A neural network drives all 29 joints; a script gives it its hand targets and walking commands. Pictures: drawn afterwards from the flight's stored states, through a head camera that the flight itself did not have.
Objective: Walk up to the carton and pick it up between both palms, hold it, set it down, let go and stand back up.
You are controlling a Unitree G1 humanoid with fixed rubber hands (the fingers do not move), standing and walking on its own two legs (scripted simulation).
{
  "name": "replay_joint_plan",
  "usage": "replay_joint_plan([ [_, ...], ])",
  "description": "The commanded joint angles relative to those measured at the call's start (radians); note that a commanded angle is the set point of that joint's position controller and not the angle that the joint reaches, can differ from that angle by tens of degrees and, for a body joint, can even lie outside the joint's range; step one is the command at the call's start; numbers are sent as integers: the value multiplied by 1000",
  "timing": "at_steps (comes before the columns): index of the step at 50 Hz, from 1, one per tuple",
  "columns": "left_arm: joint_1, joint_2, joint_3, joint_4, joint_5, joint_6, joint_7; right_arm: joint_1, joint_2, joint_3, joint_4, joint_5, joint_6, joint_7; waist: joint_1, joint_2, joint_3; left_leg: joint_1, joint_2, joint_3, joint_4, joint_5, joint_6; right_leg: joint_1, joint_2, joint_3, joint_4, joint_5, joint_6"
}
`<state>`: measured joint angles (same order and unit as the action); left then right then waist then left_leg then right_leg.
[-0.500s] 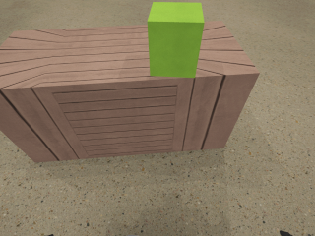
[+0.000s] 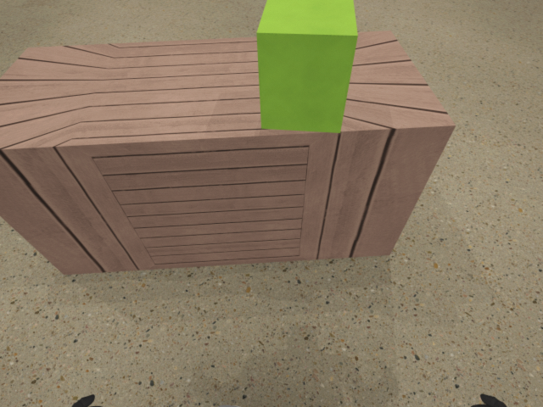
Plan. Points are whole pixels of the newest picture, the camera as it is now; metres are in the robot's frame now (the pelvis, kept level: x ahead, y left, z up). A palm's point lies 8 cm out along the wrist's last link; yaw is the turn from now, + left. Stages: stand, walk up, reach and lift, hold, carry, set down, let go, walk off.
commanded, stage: walk up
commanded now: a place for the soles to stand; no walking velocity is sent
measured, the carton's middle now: (305, 67) +0.87 -0.06 +0.05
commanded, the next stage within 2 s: none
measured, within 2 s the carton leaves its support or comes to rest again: neither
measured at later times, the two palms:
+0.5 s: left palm out of the picture +0.09 +0.32 -0.09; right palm out of the picture +0.10 -0.32 -0.09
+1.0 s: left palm out of the picture +0.09 +0.31 -0.10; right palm out of the picture +0.10 -0.32 -0.09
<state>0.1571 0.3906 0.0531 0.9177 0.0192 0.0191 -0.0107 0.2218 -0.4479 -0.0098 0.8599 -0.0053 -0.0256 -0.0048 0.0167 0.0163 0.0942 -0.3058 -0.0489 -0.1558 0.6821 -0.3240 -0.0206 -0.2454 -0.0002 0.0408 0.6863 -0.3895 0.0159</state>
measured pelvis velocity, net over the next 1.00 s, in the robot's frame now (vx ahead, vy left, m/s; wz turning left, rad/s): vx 0.00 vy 0.00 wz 0.02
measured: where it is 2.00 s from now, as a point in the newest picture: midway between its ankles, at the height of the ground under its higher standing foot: outside the picture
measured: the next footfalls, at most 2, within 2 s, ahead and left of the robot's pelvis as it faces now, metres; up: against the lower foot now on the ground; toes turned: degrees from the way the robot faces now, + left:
none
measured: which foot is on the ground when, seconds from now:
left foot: down 0.00-1.00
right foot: down 0.00-1.00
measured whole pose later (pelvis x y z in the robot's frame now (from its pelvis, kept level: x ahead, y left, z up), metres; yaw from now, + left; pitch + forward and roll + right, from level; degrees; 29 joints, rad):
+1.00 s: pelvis +0.00 +0.00 +0.00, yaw +1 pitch -3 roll +0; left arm 0.14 0.39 0.05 0.91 0.02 0.03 -0.01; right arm 0.21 -0.45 -0.01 0.86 0.00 -0.02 -0.01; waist 0.02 0.01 0.09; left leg -0.31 -0.05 -0.16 0.67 -0.31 -0.03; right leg -0.24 0.00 0.03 0.68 -0.39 0.01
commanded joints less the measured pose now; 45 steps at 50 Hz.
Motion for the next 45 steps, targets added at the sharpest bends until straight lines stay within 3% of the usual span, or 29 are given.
replay_joint_plan([
  [1,-54,280,70,-60,-5,-30,2,-35,-159,-59,-38,19,-17,-20,-5,-109,-66,-49,-13,37,46,130,50,31,-242,218,-293,160,-187],
  [2,-97,267,67,-85,-5,-28,1,18,-141,-59,-24,16,-15,-19,-30,-141,-91,37,2,78,52,38,52,-11,-269,206,-285,169,-194],
  [4,-114,244,58,-86,-15,-23,3,49,-176,-66,-2,5,-16,-17,-37,-121,-67,66,35,33,-72,219,65,-16,-193,112,-160,275,-143],
  [5,-124,220,59,-94,-16,-20,5,48,-180,-63,-12,-3,-21,-13,-32,-90,-109,66,73,-42,-102,379,88,13,-125,49,-87,296,-104],
  [7,-109,197,59,-102,-20,-8,10,-6,-217,-74,-21,-12,-30,-15,-2,-24,-91,18,187,-292,-188,414,177,-7,-32,13,29,121,-46],
  [9,-81,192,59,-91,-22,-12,9,-45,-237,-66,-37,-4,-26,-19,17,76,-73,-64,228,-383,-250,341,220,35,-2,17,0,-49,-44],
  [11,-13,202,56,-59,-15,-19,7,-110,-198,-53,-63,3,-24,-21,46,2,-67,-116,149,-252,-181,242,154,97,-67,82,-182,14,-77],
  [13,-49,255,68,-83,-3,-31,2,-72,-159,-52,-51,14,-17,-20,18,-126,-52,-122,-4,-11,27,149,58,78,-200,206,-320,113,-158],
  [15,-94,271,69,-105,-3,-33,4,12,-149,-59,-30,8,-12,-19,-22,-191,-83,-3,8,91,73,24,46,21,-293,237,-273,277,-221],
  [16,-90,260,65,-94,-10,-24,7,12,-155,-58,-16,6,-14,-15,-24,-127,-78,30,9,73,24,70,61,-1,-262,186,-243,277,-194],
  [17,-132,243,61,-108,-6,-19,4,52,-152,-60,-10,1,-18,-16,-47,-154,-64,67,25,45,-40,177,75,-34,-219,150,-185,305,-167],
  [19,-108,213,58,-118,-28,-8,7,39,-202,-73,-29,-9,-32,-18,-23,-28,-108,71,130,-175,-148,369,131,-15,-79,27,-22,210,-76],
  [20,-95,201,58,-125,-25,-1,8,53,-242,-76,-30,-9,-35,-17,-25,34,-143,88,204,-322,-205,384,186,-48,-22,1,59,55,-43],
  [21,-90,184,57,-126,-27,-1,12,12,-213,-71,-46,-13,-35,-17,-16,70,-119,80,242,-384,-232,380,234,-71,-4,7,63,-95,-34],
  [22,-65,183,52,-108,-25,-4,8,-15,-248,-72,-46,-18,-32,-19,6,136,-91,26,242,-403,-254,371,243,-49,4,27,52,-180,-33],
  [24,-19,200,58,-80,-20,-9,9,-76,-224,-56,-65,-7,-26,-21,40,65,-55,-96,221,-377,-256,280,221,44,-8,10,-60,-71,-51],
  [25,-4,194,57,-67,-14,-19,6,-110,-192,-47,-66,2,-23,-19,54,24,-56,-124,170,-269,-223,255,165,116,-39,46,-165,-6,-69],
  [26,-36,215,61,-83,-5,-25,5,-101,-172,-45,-58,9,-25,-19,29,-57,-63,-109,110,-174,-138,297,108,110,-99,110,-240,76,-100],
  [27,-35,254,72,-71,-10,-27,6,-101,-162,-49,-49,21,-23,-16,25,-56,-68,-86,34,-51,-60,242,60,96,-144,155,-272,120,-123],
  [28,-42,244,67,-96,-9,-29,4,-62,-141,-48,-35,12,-19,-16,8,-116,-95,-48,-3,8,2,173,55,85,-205,185,-280,187,-171],
  [30,-78,258,60,-85,-5,-30,3,-4,-145,-53,-27,9,-15,-21,-11,-162,-68,15,2,69,13,93,49,33,-262,189,-281,264,-194],
  [32,-129,237,60,-110,-11,-22,2,43,-156,-58,-6,3,-21,-18,-34,-142,-85,68,30,35,-72,232,67,-7,-187,105,-188,240,-143],
  [34,-127,207,55,-119,-21,-10,4,9,-194,-64,-15,-9,-27,-19,-20,-24,-88,49,103,-108,-124,364,107,-14,-79,37,-76,192,-87],
  [36,-81,181,55,-102,-24,4,6,-11,-234,-63,-34,-12,-29,-19,0,56,-113,14,230,-363,-241,334,210,-3,-2,4,50,-42,-50],
  [37,-63,184,59,-103,-19,-2,10,-43,-239,-64,-41,-14,-27,-22,22,81,-77,-34,243,-368,-257,319,230,10,2,15,14,-73,-51],
  [39,-19,197,59,-73,-12,-11,4,-89,-211,-52,-62,-9,-22,-21,45,47,-85,-79,185,-312,-240,222,178,87,-22,41,-133,-61,-70],
  [40,-25,206,57,-69,-2,-17,6,-104,-194,-48,-61,2,-21,-19,40,-46,-23,-137,144,-237,-192,207,140,85,-74,80,-206,35,-79],
  [42,-78,231,59,-87,-5,-27,-1,-60,-152,-45,-53,9,-26,-20,2,-93,-68,-61,33,-36,-73,186,60,66,-170,175,-295,103,-137],
  [45,-116,240,53,-86,-9,-23,1,-17,-136,-52,-12,7,-23,-13,-28,-76,-78,52,28,28,-68,205,56,3,-197,136,-225,202,-151],
])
